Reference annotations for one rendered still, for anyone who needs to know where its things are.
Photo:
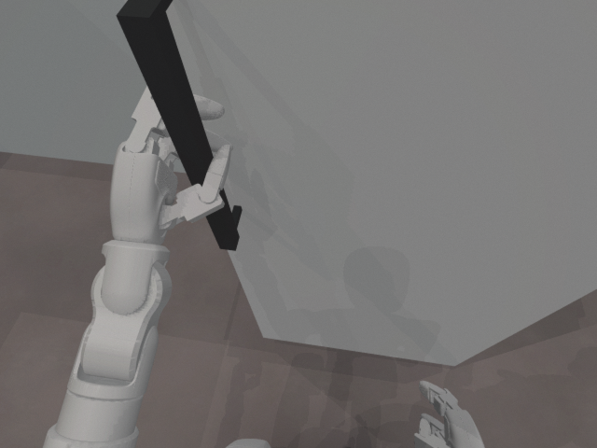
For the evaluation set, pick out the handle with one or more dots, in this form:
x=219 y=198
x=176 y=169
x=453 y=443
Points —
x=149 y=34

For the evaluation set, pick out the left robot hand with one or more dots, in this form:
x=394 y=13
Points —
x=143 y=177

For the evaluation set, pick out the fridge door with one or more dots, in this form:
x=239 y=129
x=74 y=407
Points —
x=418 y=178

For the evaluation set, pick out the left robot forearm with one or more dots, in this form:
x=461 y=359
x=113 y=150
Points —
x=117 y=350

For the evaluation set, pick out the right robot hand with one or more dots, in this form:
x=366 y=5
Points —
x=459 y=429

